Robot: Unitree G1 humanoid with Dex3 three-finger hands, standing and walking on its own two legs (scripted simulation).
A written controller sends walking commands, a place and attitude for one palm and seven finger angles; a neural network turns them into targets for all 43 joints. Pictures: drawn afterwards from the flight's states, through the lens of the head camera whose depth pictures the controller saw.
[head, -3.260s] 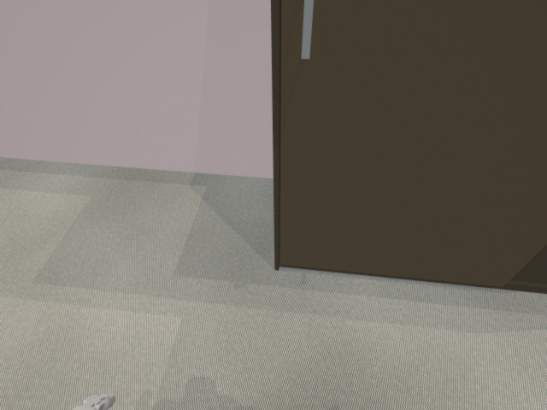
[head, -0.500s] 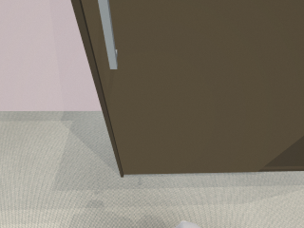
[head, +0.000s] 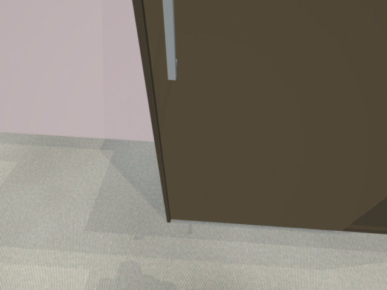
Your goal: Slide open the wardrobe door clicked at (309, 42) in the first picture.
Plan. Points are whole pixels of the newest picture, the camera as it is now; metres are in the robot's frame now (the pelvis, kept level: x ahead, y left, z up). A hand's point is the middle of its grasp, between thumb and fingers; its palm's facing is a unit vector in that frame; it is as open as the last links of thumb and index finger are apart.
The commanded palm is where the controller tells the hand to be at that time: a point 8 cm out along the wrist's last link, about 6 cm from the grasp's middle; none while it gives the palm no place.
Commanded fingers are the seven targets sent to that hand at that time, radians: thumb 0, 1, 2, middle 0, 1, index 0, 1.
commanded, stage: come to a stop and stand still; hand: left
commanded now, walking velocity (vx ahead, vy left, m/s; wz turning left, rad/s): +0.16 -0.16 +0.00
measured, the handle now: (171, 31) +0.53 +0.11 +0.27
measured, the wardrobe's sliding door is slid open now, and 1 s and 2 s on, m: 0.00 0.00 0.00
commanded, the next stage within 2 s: look again from close up in 0.90 s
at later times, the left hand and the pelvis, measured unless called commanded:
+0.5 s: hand out of the picture +0.08 +0.19 -0.18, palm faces -0.04 -0.98 -0.18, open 7.3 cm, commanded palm none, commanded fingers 0.00 0.90 0.90 -0.20 -0.30 -0.20 -0.30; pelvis +0.02 +0.01 +0.00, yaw -2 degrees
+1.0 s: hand out of the picture +0.05 +0.17 -0.17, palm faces +0.04 -0.98 -0.21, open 7.3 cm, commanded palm none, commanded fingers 0.00 0.90 0.90 -0.20 -0.30 -0.20 -0.30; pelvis +0.04 -0.01 +0.01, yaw +0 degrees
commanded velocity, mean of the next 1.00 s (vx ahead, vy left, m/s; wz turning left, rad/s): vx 0.02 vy -0.06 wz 0.00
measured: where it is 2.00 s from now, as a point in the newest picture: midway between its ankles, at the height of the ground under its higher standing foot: outside the picture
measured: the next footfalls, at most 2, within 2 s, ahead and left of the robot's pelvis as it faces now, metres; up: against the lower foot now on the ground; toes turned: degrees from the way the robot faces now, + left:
left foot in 0.04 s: +0.03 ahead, +0.13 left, +0.00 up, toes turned +3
right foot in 0.50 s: +0.07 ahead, -0.12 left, +0.00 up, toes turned -5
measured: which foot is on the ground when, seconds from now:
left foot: up 0.00-0.02, down 0.04-1.00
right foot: down 0.00-0.04, up 0.06-0.48, down 0.50-1.00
